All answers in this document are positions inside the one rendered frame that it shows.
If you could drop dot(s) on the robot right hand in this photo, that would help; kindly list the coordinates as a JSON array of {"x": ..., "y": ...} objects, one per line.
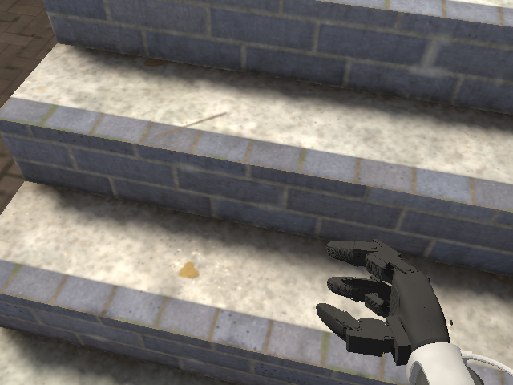
[{"x": 413, "y": 314}]

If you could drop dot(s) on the robot right forearm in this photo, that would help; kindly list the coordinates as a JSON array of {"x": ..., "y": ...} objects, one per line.
[{"x": 439, "y": 363}]

